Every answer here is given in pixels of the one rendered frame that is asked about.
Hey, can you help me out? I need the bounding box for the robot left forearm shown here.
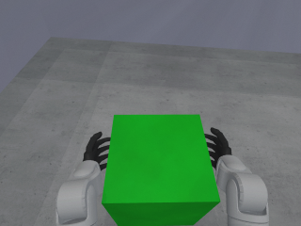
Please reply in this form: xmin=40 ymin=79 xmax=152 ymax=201
xmin=55 ymin=160 xmax=103 ymax=226

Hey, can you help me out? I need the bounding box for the left robot hand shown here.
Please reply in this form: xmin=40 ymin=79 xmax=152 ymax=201
xmin=83 ymin=132 xmax=111 ymax=171

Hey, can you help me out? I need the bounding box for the carton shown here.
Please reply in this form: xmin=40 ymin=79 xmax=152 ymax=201
xmin=102 ymin=114 xmax=221 ymax=226

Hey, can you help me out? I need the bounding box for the right robot hand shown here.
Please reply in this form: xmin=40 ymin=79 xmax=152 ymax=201
xmin=204 ymin=127 xmax=232 ymax=169

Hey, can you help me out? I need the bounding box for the robot right forearm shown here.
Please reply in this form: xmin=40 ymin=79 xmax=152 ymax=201
xmin=215 ymin=154 xmax=269 ymax=226

